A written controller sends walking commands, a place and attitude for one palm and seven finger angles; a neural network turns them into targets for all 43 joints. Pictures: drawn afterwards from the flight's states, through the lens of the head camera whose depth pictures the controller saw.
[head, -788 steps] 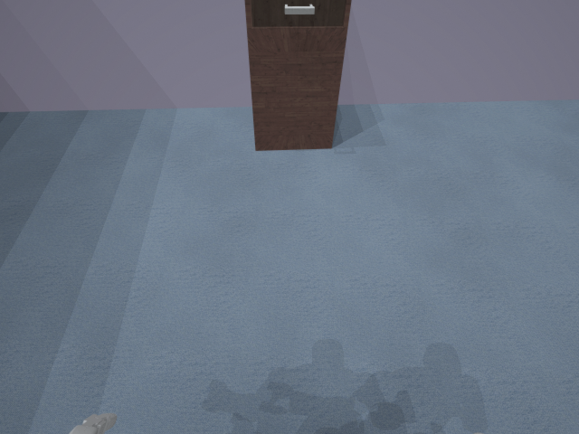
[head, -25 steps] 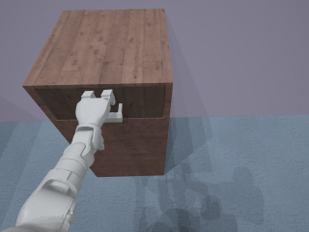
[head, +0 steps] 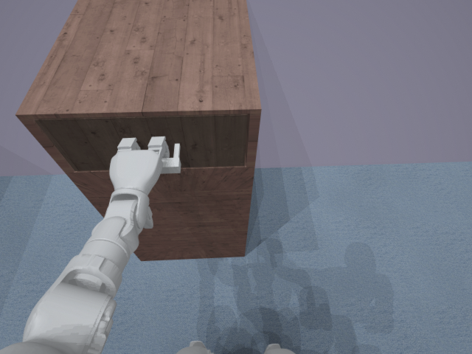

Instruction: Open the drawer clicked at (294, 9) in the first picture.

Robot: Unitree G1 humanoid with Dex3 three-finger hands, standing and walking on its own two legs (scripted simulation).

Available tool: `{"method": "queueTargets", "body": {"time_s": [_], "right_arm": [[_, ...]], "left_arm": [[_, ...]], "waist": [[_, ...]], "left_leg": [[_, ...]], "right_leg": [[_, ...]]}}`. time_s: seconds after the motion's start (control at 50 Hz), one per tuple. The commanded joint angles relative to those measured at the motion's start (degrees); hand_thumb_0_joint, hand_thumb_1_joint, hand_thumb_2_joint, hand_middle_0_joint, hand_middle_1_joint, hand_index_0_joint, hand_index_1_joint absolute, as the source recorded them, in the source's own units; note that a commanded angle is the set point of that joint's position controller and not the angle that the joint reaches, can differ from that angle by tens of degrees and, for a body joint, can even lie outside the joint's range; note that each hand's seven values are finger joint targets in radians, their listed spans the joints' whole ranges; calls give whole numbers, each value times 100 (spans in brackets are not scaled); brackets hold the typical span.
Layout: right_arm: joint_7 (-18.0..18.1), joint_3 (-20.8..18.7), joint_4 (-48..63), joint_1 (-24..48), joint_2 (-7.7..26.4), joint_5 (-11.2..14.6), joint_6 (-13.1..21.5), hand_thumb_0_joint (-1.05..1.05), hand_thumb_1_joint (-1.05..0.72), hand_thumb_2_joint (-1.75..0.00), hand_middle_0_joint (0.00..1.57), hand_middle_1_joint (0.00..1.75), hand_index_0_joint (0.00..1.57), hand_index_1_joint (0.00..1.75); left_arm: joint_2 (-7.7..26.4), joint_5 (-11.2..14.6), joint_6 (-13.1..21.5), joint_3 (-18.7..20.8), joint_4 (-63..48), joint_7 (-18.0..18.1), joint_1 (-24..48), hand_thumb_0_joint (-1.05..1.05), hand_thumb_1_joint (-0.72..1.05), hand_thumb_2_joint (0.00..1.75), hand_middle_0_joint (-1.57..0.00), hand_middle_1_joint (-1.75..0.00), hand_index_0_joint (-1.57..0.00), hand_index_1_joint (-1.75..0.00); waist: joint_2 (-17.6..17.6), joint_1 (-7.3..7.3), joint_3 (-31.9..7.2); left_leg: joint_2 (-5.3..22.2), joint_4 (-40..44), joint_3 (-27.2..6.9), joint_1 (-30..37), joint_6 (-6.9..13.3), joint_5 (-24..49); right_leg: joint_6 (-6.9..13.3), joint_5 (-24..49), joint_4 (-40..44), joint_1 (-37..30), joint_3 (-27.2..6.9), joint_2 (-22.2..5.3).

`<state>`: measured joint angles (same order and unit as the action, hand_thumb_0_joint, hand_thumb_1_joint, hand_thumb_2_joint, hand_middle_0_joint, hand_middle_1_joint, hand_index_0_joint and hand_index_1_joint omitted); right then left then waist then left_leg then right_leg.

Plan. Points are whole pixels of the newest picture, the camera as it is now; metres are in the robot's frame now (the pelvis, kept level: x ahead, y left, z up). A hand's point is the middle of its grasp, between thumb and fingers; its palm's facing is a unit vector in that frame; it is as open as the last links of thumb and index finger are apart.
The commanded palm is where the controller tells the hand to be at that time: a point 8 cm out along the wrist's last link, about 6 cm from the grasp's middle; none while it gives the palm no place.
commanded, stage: lower the fingers behind the handle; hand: left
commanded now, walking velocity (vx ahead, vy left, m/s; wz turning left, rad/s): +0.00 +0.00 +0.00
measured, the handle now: (150, 157) +0.48 +0.17 +0.01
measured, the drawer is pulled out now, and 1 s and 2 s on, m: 0.00 0.00 0.05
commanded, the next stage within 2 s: close the thumb around the handle in 0.58 s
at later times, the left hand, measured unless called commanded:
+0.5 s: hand (149, 183) +0.43 +0.17 -0.02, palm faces -0.03 -0.04 -1.00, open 13.8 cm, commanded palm +0.41 +0.17 +0.04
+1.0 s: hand (149, 182) +0.44 +0.17 -0.01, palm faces -0.02 -0.04 -1.00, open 11.0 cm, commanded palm +0.41 +0.17 +0.04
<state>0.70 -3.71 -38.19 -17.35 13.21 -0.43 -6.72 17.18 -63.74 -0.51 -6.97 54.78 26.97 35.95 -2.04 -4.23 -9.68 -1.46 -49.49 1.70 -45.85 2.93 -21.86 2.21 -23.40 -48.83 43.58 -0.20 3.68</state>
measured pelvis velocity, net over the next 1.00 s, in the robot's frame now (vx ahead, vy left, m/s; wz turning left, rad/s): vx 0.00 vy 0.00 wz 0.00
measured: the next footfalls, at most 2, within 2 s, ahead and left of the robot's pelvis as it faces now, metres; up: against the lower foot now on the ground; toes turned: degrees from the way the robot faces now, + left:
none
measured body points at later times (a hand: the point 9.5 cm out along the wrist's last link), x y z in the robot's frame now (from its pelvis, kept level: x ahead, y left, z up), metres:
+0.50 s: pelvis -0.01 +0.01 +0.00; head +0.07 +0.01 +0.44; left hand +0.43 +0.17 +0.04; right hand +0.06 -0.26 -0.13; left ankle +0.01 +0.09 -0.69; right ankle -0.01 -0.10 -0.69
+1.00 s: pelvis +0.00 +0.00 +0.00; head +0.08 +0.00 +0.44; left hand +0.43 +0.17 +0.04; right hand +0.05 -0.25 -0.14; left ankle +0.01 +0.09 -0.69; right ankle -0.01 -0.10 -0.69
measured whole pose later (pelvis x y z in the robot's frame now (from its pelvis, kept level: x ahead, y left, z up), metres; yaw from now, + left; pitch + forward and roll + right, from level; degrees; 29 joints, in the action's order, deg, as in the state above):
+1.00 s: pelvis +0.00 +0.00 +0.00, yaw +0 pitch +19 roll -1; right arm 1.2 -2.4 -38.5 -17.1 12.3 0.0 -7.8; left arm 15.1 -62.1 -6.2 -9.7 58.6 27.6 39.8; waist -2.2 -4.7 -9.8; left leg -1.6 -51.0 1.5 -47.5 3.3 -22.2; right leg 1.8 -23.6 -50.0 44.9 0.1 3.5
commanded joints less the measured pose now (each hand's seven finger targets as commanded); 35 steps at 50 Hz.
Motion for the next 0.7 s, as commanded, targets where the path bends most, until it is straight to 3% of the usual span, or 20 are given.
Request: {"method": "queueTargets", "body": {"time_s": [0.0, 0.02, 0.1, 0.14, 0.2, 0.24, 0.28, 0.32, 0.38, 0.44, 0.52, 0.58, 0.64, 0.68], "right_arm": [[-28, -279, 374, -302, 784, -9, 88, 0, -90, -90, 20, 30, 20, 30], [-39, -270, 369, -281, 787, -20, 72, 0, -90, -90, 20, 30, 20, 30], [-25, -240, 314, -317, 807, 19, -23, 0, -90, -90, 20, 30, 20, 30], [7, -213, 329, -317, 811, 40, -47, 0, -90, -90, 20, 30, 20, 30], [48, -169, 376, -310, 797, 61, -62, 0, -90, -90, 20, 30, 20, 30], [89, -158, 424, -314, 816, 73, -60, 0, -90, -90, 20, 30, 20, 30], [112, -147, 475, -299, 771, 75, -55, 0, -90, -90, 20, 30, 20, 30], [136, -127, 491, -269, 764, 78, -33, 0, -90, -90, 20, 30, 20, 30], [149, -132, 525, -302, 758, 79, 29, 0, -90, -90, 20, 30, 20, 30], [154, -149, 547, -346, 778, 47, 99, 0, -90, -90, 20, 30, 20, 30], [86, -185, 466, -310, 759, 24, 91, 0, -90, -90, 20, 30, 20, 30], [59, -197, 436, -348, 788, 26, 65, 0, -90, -90, 20, 30, 20, 30], [45, -210, 397, -343, 794, 28, 30, 0, -90, -90, 20, 30, 20, 30], [45, -209, 379, -352, 801, 31, 6, 0, -90, -90, 20, 30, 20, 30]], "left_arm": [[947, -2, -265, 319, -900, 501, 2514, 0, -50, 30, -30, -120, -30, -120], [987, 32, -341, 380, -821, 517, 2518, 0, -50, 30, -30, -120, -30, -120], [856, 61, -686, 194, -469, 476, 2569, 0, -50, 30, -30, -120, -30, -120], [885, 44, -777, 175, -312, 403, 2521, 0, -50, 30, -30, -120, -30, -120], [633, 80, -882, -109, -231, 285, 2661, 0, -50, 30, -30, -120, -30, -120], [927, 72, -833, 108, -288, 211, 2680, 0, -50, 30, -30, -120, -30, -120], [703, 101, -794, -46, -250, 140, 2498, 0, -50, 30, -30, -120, -30, -120], [793, 135, -696, 14, -291, 91, 2591, 0, -50, 30, -30, -120, -30, -120], [593, 120, -576, -128, -326, 93, 2615, 0, -50, 30, -30, -120, -30, -120], [907, 89, -366, 116, -694, 178, 2863, 0, -50, 30, -30, -120, -30, -120], [576, 28, -470, -67, -480, 327, 2825, 0, -50, 30, -30, -120, -30, -120], [634, 62, -605, -3, -485, 403, 2796, 0, -50, 30, -30, -120, -30, -120], [430, 93, -698, -196, -491, 383, 3019, 0, -50, 30, -30, -120, -30, -120], [434, 120, -756, -175, -420, 353, 2940, 0, -44, 32, -30, -121, -30, -121]], "waist": [[171, -126, -2288], [38, -89, -2315], [292, -199, -2040], [326, -179, -2018], [312, -254, -1737], [322, -193, -1933], [320, -192, -1855], [293, -215, -1722], [281, -245, -1613], [34, -152, -2063], [106, -250, -1915], [57, -190, -2053], [87, -290, -2069], [143, -264, -2010]], "left_leg": [[11, 236, -165, 1645, -27, 1728], [2, 237, -172, 1655, -40, 1785], [15, 299, -147, 1534, -4, 1614], [0, 336, -141, 1457, 2, 1532], [0, 412, -142, 1389, 13, 1240], [3, 409, -149, 1444, 23, 1266], [2, 423, -133, 1466, 24, 1209], [7, 413, -155, 1379, 25, 1096], [30, 386, -187, 1413, 24, 963], [43, 321, -237, 1583, 3, 1083], [56, 230, -275, 1546, -27, 1199], [56, 253, -263, 1614, -37, 1250], [82, 253, -313, 1728, -49, 1306], [90, 311, -314, 1754, -51, 1284]], "right_leg": [[29, 1704, 527, -624, -73, 4], [44, 1719, 501, -598, -53, 13], [7, 1620, 600, -582, -47, 12], [7, 1566, 622, -633, -55, -2], [2, 1252, 725, -515, -55, -19], [4, 1259, 697, -601, -73, -22], [5, 1199, 738, -585, -57, -26], [14, 1079, 740, -518, -69, -41], [14, 872, 714, -257, -39, -30], [33, 919, 561, -258, -33, -26], [44, 967, 513, -46, 15, -1], [41, 1009, 501, -105, 23, 6], [36, 1025, 489, -9, 51, 13], [40, 1003, 524, -49, 68, 12]]}}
